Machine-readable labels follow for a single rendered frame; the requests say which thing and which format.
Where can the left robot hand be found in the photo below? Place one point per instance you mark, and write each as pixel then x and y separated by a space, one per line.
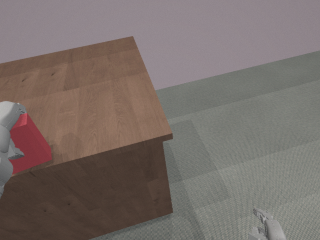
pixel 9 115

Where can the right robot hand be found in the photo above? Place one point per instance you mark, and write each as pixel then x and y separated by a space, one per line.
pixel 272 231

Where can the table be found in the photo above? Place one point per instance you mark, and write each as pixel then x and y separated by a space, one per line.
pixel 97 109

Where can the left robot forearm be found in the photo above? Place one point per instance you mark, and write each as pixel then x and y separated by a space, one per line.
pixel 6 167

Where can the sponge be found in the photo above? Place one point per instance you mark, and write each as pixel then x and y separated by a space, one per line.
pixel 26 137

